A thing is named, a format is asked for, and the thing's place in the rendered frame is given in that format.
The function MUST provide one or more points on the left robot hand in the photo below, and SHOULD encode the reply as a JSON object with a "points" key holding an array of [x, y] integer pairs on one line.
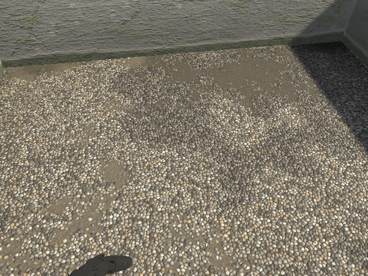
{"points": [[102, 265]]}

